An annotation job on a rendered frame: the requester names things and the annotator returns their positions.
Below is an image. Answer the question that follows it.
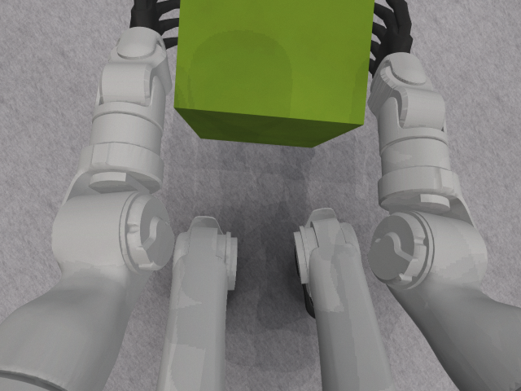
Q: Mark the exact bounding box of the carton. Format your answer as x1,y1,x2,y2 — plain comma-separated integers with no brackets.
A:
173,0,374,148

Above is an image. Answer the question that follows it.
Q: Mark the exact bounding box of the left robot forearm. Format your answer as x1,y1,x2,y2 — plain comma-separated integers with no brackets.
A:
51,27,173,260

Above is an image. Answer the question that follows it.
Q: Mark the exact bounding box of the robot right hand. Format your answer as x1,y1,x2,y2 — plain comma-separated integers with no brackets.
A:
369,0,413,78

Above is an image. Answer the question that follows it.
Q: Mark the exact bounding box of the left robot thigh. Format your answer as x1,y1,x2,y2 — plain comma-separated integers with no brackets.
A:
155,226,238,391

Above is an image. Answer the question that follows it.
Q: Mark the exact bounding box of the right robot forearm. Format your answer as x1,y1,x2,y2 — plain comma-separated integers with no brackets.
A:
367,52,479,232

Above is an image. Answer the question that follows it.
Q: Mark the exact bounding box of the robot right foot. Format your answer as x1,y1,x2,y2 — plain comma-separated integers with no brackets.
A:
295,247,315,319

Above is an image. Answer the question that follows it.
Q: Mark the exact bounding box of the left robot upper arm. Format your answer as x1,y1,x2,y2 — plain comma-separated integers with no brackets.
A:
0,191,175,391

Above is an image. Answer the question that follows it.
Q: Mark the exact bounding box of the robot left hand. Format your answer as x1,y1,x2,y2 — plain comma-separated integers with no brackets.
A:
129,0,181,50

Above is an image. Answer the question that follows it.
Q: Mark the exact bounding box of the right robot upper arm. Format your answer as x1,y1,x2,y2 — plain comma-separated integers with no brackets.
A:
367,209,521,391

